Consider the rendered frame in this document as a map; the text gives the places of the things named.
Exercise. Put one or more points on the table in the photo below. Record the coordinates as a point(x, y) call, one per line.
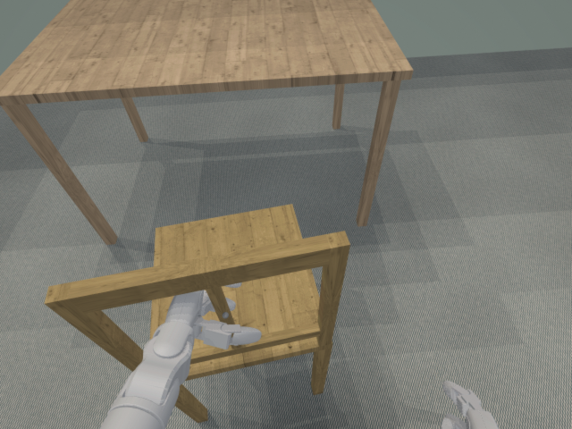
point(102, 49)

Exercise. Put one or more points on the robot left forearm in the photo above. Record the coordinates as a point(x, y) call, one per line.
point(147, 398)

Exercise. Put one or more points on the robot left hand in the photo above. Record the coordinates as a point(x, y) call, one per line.
point(186, 307)

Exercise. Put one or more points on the robot right hand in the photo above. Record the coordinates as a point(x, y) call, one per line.
point(469, 406)

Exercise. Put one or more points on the chair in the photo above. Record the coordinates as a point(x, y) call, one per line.
point(265, 251)

